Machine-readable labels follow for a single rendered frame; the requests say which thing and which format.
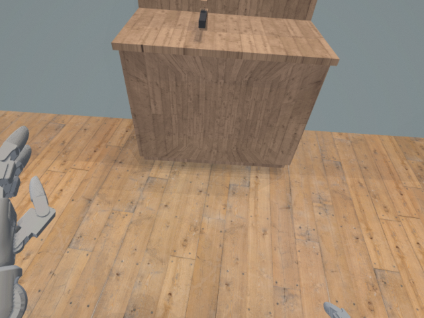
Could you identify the right robot hand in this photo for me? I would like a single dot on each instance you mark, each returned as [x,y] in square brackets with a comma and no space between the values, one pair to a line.
[334,312]

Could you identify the counter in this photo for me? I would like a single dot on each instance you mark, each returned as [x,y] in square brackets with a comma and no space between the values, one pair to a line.
[239,91]

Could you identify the left robot hand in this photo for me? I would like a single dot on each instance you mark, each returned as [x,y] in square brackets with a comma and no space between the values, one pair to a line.
[14,155]

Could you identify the robot left forearm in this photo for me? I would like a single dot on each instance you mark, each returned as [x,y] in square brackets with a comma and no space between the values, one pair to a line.
[13,297]

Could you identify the tap lever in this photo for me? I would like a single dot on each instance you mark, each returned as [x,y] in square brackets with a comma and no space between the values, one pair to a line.
[202,18]

